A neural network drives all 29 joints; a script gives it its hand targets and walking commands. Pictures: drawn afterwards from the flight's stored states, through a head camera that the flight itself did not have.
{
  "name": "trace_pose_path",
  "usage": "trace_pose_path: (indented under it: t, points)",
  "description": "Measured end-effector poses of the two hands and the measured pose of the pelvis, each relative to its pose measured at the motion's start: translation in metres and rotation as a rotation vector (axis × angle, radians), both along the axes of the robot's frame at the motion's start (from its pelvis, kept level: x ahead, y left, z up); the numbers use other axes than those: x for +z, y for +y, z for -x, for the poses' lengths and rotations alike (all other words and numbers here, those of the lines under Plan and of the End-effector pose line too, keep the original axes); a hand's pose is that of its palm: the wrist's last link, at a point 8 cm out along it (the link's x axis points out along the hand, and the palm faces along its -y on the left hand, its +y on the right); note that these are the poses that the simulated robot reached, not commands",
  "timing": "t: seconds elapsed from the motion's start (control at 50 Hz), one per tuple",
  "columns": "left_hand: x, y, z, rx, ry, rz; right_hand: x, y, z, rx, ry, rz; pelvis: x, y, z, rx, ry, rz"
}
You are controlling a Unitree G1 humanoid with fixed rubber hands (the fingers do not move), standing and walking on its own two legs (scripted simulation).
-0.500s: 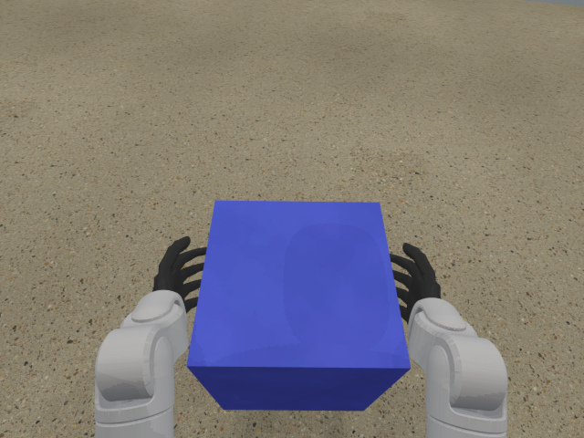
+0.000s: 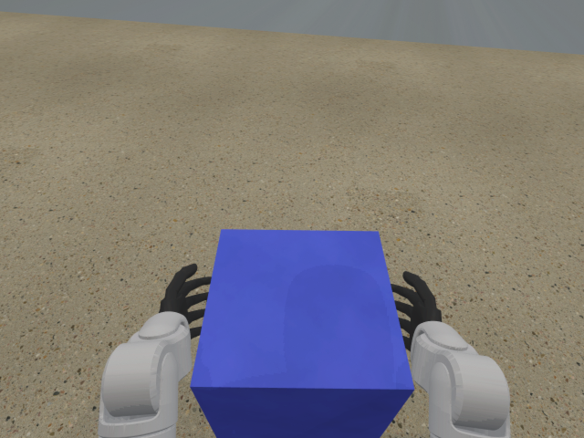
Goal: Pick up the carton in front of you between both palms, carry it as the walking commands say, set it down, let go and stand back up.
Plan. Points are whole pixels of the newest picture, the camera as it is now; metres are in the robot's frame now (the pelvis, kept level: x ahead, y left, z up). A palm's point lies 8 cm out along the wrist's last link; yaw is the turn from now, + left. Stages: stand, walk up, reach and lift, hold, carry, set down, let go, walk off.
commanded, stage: carry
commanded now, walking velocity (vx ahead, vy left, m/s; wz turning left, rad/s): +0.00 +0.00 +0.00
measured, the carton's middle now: (297, 344) +0.25 +0.00 +0.02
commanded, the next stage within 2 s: hold in 0.92 s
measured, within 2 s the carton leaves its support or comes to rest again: neither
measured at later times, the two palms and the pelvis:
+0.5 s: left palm (182, 345) +0.23 +0.15 +0.05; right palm (417, 354) +0.23 -0.15 +0.05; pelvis -0.04 +0.00 +0.00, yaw +0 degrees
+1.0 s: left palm (183, 347) +0.23 +0.15 +0.04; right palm (413, 355) +0.23 -0.15 +0.04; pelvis -0.05 +0.00 +0.01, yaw +0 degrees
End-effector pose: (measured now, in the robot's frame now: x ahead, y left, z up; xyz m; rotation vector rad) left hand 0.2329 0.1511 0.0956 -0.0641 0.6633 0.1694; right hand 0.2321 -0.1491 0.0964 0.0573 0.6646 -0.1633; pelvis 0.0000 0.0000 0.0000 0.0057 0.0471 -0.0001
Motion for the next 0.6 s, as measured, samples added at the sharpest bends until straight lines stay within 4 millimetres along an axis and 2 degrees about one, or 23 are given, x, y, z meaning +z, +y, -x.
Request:
trace_pose_path:
  t: [0.28, 0.6]
  points:
    - [-0.02, -0.003, 0.007, -0.031, 0.046, -0.031, -0.02, -0.002, 0.008, 0.026, 0.044, 0.034, 0.003, -0.002, 0.026, 0.0, -0.021, 0.007]
    - [-0.056, -0.002, -0.001, -0.066, 0.056, -0.081, -0.056, -0.002, 0.001, 0.063, 0.054, 0.084, 0.004, -0.001, 0.048, -0.001, -0.023, 0.012]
